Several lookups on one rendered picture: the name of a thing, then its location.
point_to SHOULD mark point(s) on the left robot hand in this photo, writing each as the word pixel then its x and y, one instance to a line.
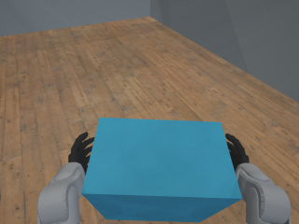
pixel 79 153

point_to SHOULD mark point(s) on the right robot hand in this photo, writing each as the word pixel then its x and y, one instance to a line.
pixel 236 150

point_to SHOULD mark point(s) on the carton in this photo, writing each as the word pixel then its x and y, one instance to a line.
pixel 160 170

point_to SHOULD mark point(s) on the robot left forearm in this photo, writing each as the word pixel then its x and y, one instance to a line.
pixel 58 203

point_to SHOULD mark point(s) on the robot right forearm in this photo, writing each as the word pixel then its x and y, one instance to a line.
pixel 266 203

